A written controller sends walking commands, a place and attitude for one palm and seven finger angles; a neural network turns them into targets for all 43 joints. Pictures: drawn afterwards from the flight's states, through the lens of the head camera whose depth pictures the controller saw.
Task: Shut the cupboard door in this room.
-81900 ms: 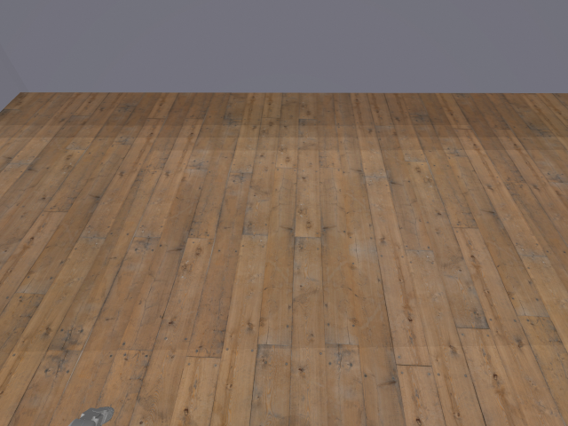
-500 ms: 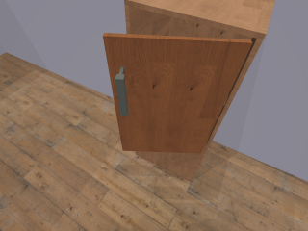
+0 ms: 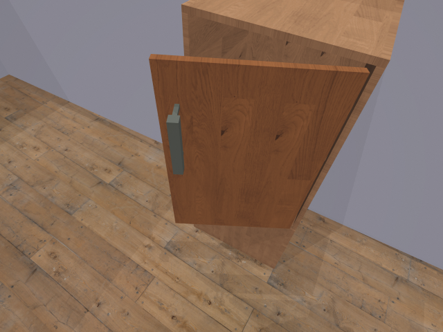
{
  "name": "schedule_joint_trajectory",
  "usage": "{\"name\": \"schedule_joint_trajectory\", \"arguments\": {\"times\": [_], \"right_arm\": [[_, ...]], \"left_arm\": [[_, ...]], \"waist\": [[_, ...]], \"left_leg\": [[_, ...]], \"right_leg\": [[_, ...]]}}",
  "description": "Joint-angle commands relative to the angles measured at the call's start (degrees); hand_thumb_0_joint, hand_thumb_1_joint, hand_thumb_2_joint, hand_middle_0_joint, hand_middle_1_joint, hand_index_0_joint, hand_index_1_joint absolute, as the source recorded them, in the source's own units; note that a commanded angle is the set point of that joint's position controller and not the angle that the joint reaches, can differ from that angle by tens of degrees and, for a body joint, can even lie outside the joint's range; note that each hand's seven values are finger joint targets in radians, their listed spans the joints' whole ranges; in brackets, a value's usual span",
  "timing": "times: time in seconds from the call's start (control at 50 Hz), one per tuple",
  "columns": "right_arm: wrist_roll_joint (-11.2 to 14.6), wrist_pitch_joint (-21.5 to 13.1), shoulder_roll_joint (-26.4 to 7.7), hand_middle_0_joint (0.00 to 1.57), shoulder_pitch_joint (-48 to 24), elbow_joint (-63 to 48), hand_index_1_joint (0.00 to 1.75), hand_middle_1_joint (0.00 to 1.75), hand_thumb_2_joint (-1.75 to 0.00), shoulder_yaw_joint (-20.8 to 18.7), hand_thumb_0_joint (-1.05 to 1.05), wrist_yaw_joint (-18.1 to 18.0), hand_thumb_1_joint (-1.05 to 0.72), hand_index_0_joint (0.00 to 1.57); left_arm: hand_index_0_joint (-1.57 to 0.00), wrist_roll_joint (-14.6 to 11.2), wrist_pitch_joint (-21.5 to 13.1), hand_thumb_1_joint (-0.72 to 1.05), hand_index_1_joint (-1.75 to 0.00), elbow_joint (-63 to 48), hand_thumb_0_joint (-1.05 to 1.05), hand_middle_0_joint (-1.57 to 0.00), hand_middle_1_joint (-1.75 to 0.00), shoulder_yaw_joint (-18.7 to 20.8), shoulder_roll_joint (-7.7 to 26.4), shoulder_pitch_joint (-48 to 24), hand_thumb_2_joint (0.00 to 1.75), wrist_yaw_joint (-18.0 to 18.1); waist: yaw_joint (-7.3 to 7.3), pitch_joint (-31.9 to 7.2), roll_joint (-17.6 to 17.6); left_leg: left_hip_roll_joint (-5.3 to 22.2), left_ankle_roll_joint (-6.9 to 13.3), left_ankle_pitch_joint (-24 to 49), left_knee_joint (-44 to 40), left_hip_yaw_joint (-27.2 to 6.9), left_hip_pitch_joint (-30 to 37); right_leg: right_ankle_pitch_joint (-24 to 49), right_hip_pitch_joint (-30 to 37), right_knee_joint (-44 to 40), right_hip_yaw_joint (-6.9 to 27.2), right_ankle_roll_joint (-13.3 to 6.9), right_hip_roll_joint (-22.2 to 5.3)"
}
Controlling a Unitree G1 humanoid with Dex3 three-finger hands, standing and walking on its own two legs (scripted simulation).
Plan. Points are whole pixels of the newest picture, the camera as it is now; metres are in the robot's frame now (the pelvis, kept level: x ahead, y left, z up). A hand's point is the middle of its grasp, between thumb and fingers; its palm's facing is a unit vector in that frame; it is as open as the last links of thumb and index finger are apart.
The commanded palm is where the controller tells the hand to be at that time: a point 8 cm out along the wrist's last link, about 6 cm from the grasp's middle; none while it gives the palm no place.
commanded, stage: look again from close up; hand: left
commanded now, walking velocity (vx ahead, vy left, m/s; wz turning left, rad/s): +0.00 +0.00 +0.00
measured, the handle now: (177, 140) +0.48 +0.14 +0.07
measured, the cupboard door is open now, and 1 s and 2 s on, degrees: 27 27 27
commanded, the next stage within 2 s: raise the hand and make a fist in 0.04 s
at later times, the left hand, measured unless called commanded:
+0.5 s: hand (126, 323) +0.15 +0.17 -0.05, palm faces +0.06 -1.00 -0.02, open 6.5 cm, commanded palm +0.11 +0.23 -0.04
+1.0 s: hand (116, 293) +0.18 +0.19 +0.00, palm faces +0.10 -0.99 -0.04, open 4.1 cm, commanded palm +0.14 +0.23 +0.01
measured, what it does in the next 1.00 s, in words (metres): steps on the spot: right foot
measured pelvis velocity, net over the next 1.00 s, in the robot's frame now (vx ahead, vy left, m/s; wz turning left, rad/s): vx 0.00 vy -0.03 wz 0.07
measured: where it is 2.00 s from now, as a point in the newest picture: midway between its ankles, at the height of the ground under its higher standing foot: outside the picture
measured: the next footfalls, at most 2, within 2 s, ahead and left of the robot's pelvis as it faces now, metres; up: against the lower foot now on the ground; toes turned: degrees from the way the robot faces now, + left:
right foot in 0.34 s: +0.06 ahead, -0.10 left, +0.00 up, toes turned +1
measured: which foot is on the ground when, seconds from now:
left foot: down 0.00-1.00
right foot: down 0.00-0.18, up 0.20-0.32, down 0.34-1.00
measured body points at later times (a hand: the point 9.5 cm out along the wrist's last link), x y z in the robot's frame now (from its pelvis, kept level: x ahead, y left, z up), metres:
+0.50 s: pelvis -0.03 -0.04 -0.09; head +0.00 -0.04 +0.36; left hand +0.14 +0.23 -0.05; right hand +0.18 -0.28 -0.13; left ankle +0.01 +0.06 -0.74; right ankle +0.02 -0.11 -0.74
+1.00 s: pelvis +0.00 -0.03 -0.06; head +0.03 -0.03 +0.39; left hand +0.17 +0.24 +0.01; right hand +0.18 -0.26 -0.14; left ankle +0.01 +0.06 -0.74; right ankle +0.02 -0.11 -0.74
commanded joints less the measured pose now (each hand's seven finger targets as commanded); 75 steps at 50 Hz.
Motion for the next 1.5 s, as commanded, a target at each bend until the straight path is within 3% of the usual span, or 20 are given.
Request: {"name": "schedule_joint_trajectory", "arguments": {"times": [0.0, 0.1, 0.12, 0.14, 0.16, 0.18, 0.2, 0.22, 0.26, 0.3, 0.32, 0.36, 0.44, 0.52, 0.6, 0.7, 0.82, 0.88, 1.14, 1.48], "right_arm": [[0.1, -1.3, -8.8, 0.20, 1.0, -2.2, 0.30, 0.30, -0.90, -1.5, 0.00, -0.6, -0.90, 0.20], [0.0, -1.2, -9.2, 0.20, 0.7, -1.9, 0.30, 0.30, -0.90, -1.5, 0.00, -0.6, -0.90, 0.20], [0.6, -0.7, -8.6, 0.20, 2.7, -5.2, 0.30, 0.30, -0.90, -1.2, 0.00, -0.5, -0.90, 0.20], [1.8, -11.4, -19.5, 0.20, 10.6, -20.6, 0.30, 0.30, -0.90, -5.0, 0.00, -4.6, -0.90, 0.20], [5.4, -16.5, -12.3, 0.20, 4.6, -20.8, 0.30, 0.30, -0.90, -0.4, 0.00, -6.0, -0.90, 0.20], [4.4, -18.0, -10.7, 0.20, 2.1, -22.5, 0.30, 0.30, -0.90, -1.2, 0.00, -4.5, -0.90, 0.20], [4.0, -18.6, -8.7, 0.20, 1.7, -22.0, 0.30, 0.30, -0.90, -2.0, 0.00, -1.8, -0.90, 0.20], [2.3, -19.1, -9.7, 0.20, 0.5, -25.5, 0.30, 0.30, -0.90, -4.4, 0.00, -0.1, -0.90, 0.20], [1.9, -19.2, -10.2, 0.20, -0.3, -28.1, 0.30, 0.30, -0.90, -5.4, 0.00, 1.1, -0.90, 0.20], [2.0, -17.9, -10.6, 0.20, -1.1, -31.3, 0.30, 0.30, -0.90, -5.5, 0.00, 2.0, -0.90, 0.20], [1.8, -17.5, -11.6, 0.20, -2.3, -33.4, 0.30, 0.30, -0.90, -5.4, 0.00, 2.2, -0.90, 0.20], [2.5, -17.5, -11.2, 0.20, -4.7, -37.3, 0.30, 0.30, -0.90, -6.0, 0.00, 1.4, -0.90, 0.20], [3.8, -17.1, -11.0, 0.20, -5.0, -44.4, 0.30, 0.30, -0.90, -5.3, 0.00, 0.1, -0.90, 0.20], [3.3, -18.5, -10.0, 0.20, -1.7, -43.3, 0.30, 0.30, -0.90, -4.2, 0.00, -1.6, -0.90, 0.20], [2.9, -18.9, -10.2, 0.20, -0.3, -39.6, 0.30, 0.30, -0.90, -3.4, 0.00, -2.8, -0.90, 0.20], [3.8, -17.1, -10.1, 0.20, -0.4, -40.5, 0.30, 0.30, -0.90, -3.0, 0.00, -3.3, -0.90, 0.20], [3.1, -15.5, -8.3, 0.20, -1.1, -41.6, 0.30, 0.30, -0.90, -2.7, 0.00, -3.0, -0.90, 0.20], [2.8, -15.4, -8.7, 0.20, -1.0, -41.6, 0.30, 0.30, -0.90, -2.6, 0.00, -2.8, -0.90, 0.20], [2.8, -16.0, -10.0, 0.20, 0.6, -42.4, 0.30, 0.30, -0.90, -2.2, 0.00, -2.3, -0.90, 0.20], [3.2, -15.4, -10.5, 0.20, 0.2, -41.5, 0.30, 0.30, -0.90, -0.6, 0.00, -2.3, -0.90, 0.20]], "left_arm": [[-0.20, -0.2, -0.5, 0.90, -0.30, -2.1, 0.00, -0.20, -0.30, 1.3, 7.3, 2.4, 0.90, 0.2], [-0.20, -0.2, -0.3, 0.90, -0.30, -2.3, 0.00, -0.20, -0.30, 1.4, 7.9, 1.2, 0.90, 0.1], [-0.20, 0.4, -0.6, 0.90, -0.30, -1.7, 0.00, -0.20, -0.30, 0.4, 4.0, 4.0, 0.90, 2.4], [-0.20, -4.8, -15.3, 0.90, -0.30, -93.3, 0.00, -0.20, -0.30, 32.2, 42.9, -44.2, 0.90, 4.3], [-0.22, -6.8, -11.3, 0.90, -0.32, -73.6, 0.00, -0.22, -0.32, 5.9, 12.3, 0.3, 0.90, 4.3], [-0.24, -10.9, -4.8, 0.90, -0.34, -74.7, 0.00, -0.24, -0.34, 3.6, 0.8, 15.1, 0.90, 4.3], [-0.25, -9.9, -5.0, 0.90, -0.36, -70.9, 0.00, -0.25, -0.36, 2.4, 0.6, 7.8, 0.90, 3.6], [-0.27, -11.2, -7.0, 0.90, -0.38, -69.0, 0.00, -0.27, -0.38, 3.1, -1.0, 6.8, 0.90, 1.6], [-0.31, -13.8, -14.2, 0.90, -0.42, -56.2, 0.00, -0.31, -0.42, 9.0, 0.4, 17.2, 0.90, -3.3], [-0.35, -16.9, -24.1, 0.90, -0.46, -50.5, 0.00, -0.35, -0.46, 12.4, 1.0, 25.1, 0.90, -12.1], [-0.36, -18.2, -28.9, 0.90, -0.48, -51.8, 0.00, -0.36, -0.48, 14.2, 2.7, 22.9, 0.90, -16.8], [-0.40, -19.9, -34.3, 0.90, -0.52, -49.5, 0.00, -0.40, -0.52, 17.3, 6.3, 22.9, 0.90, -24.4], [-0.47, -23.9, -31.5, 0.90, -0.60, -65.2, 0.00, -0.47, -0.60, 21.0, 11.8, 13.2, 0.90, -25.1], [-0.55, -21.7, -33.3, 0.90, -0.68, -82.4, 0.00, -0.55, -0.68, 17.3, 11.8, 3.3, 0.90, -19.7], [-0.62, -20.2, -32.6, 0.90, -0.76, -78.7, 0.00, -0.62, -0.76, 15.1, 11.4, 3.2, 0.90, -20.0], [-0.71, -21.6, -24.3, 0.90, -0.86, -73.2, 0.00, -0.71, -0.86, 17.3, 12.0, 9.0, 0.90, -24.2], [-0.82, -22.6, -21.0, 0.90, -0.98, -75.9, 0.00, -0.82, -0.98, 20.8, 11.1, 13.4, 0.90, -21.0], [-0.88, -22.3, -22.4, 0.90, -1.04, -75.6, 0.00, -0.88, -1.04, 19.5, 10.2, 12.6, 0.90, -20.0], [-1.12, -19.7, -22.3, 0.90, -1.30, -83.3, 0.00, -1.12, -1.30, 14.8, 9.1, 11.0, 0.90, -15.6], [-1.30, -17.7, -14.0, 0.90, -1.50, -85.1, 0.00, -1.30, -1.50, 14.1, 10.4, 0.7, 0.90, -14.1]], "waist": [[-0.10, -1.0, 1.7], [-0.09, -0.9, 1.9], [-1.49, 0.6, 6.2], [-9.63, -18.9, 4.5], [-3.35, -28.3, 22.0], [-1.42, -25.4, 22.7], [-2.83, -11.4, 11.7], [-2.57, -3.2, 8.2], [-1.15, 2.3, -3.3], [0.40, -3.2, -10.1], [0.53, -6.8, -7.8], [1.36, -6.7, -14.8], [2.66, -14.7, 1.0], [-1.09, -17.2, 6.2], [-3.81, -14.5, 3.5], [-1.09, -18.0, 2.6], [1.10, -19.3, -0.1], [0.66, -15.7, -0.4], [0.08, -16.5, 5.7], [-0.29, -13.3, 6.5]], "left_leg": [[9.9, -1.3, 13.6, -4.8, -10.2, 3.6], [10.0, -1.4, 13.7, -5.6, -10.6, 3.8], [11.5, -3.9, 30.9, 1.8, -10.3, 4.0], [9.7, -6.2, 35.6, 6.4, -17.7, 24.5], [11.7, -8.5, 37.7, 7.7, -19.9, 31.8], [10.1, -10.5, 30.7, 3.7, -18.8, 19.4], [8.6, -8.5, 20.4, 0.5, -16.0, 4.6], [6.9, -7.9, 12.5, 2.3, -13.8, -4.0], [3.5, -9.1, -3.5, 11.7, -12.2, -16.6], [1.5, -8.7, -3.2, 20.7, -8.9, -24.7], [0.9, -7.9, -4.1, 24.4, -7.6, -29.0], [-0.2, -6.6, -12.7, 31.4, -6.2, -41.0], [0.6, -4.5, -18.5, 32.6, -5.9, -41.1], [2.2, -3.1, -15.6, 33.0, -8.1, -34.8], [2.9, -2.7, -11.7, 35.5, -9.2, -36.0], [2.7, -3.1, -7.7, 33.6, -9.2, -35.0], [2.7, -3.9, -2.4, 29.2, -9.5, -31.6], [2.7, -4.0, -2.8, 27.7, -9.6, -31.0], [3.1, -4.5, 0.8, 19.6, -10.9, -18.5], [4.6, -6.5, 4.2, 12.6, -13.6, -9.5]], "right_leg": [[9.3, -1.9, -2.9, 3.9, -3.2, -4.3], [8.5, -1.5, -3.1, 3.6, -3.2, -4.4], [9.3, -4.8, -0.1, 3.3, -2.4, -3.9], [17.2, -9.4, 17.0, -3.4, -2.3, 1.6], [-2.9, -18.2, 30.7, -4.4, -2.0, 3.5], [-5.2, -14.3, 41.9, -2.7, -2.8, 2.2], [-4.7, -22.0, 37.6, -1.5, -2.5, 1.4], [-7.1, -26.0, 26.7, -2.7, -3.1, 1.1], [-7.9, -28.6, 14.9, -5.0, -4.2, 2.4], [-8.0, -29.2, 16.3, -1.6, -5.0, 1.5], [-6.4, -29.6, 19.5, 0.6, -5.1, 0.7], [-16.2, -31.2, 21.7, 8.6, -4.0, -0.3], [-31.7, -29.2, 18.8, 14.4, -3.4, -0.6], [-25.5, -32.1, 20.1, 12.3, -3.3, 1.3], [-17.5, -32.7, 20.2, 11.6, -1.8, 1.3], [-9.7, -24.5, 18.5, 12.5, 0.2, -0.2], [2.7, -18.1, 18.4, 10.4, 0.8, -0.7], [1.1, -19.6, 18.2, 9.1, 0.2, -0.1], [1.7, -23.1, 20.4, -1.7, -3.7, 4.0], [3.8, -19.4, 15.5, -3.0, -3.8, 4.1]]}}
